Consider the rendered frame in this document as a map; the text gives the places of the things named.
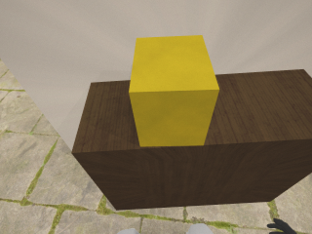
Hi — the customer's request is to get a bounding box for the carton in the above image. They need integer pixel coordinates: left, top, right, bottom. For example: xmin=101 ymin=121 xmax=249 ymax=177
xmin=129 ymin=35 xmax=219 ymax=147

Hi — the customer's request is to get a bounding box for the pedestal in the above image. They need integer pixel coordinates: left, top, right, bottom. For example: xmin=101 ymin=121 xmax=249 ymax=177
xmin=71 ymin=69 xmax=312 ymax=211

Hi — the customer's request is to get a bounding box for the robot right thigh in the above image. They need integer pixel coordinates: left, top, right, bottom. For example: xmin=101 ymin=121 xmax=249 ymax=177
xmin=186 ymin=223 xmax=214 ymax=234

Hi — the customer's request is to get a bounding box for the robot right hand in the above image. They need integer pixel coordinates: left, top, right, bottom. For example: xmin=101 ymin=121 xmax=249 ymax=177
xmin=266 ymin=218 xmax=297 ymax=234

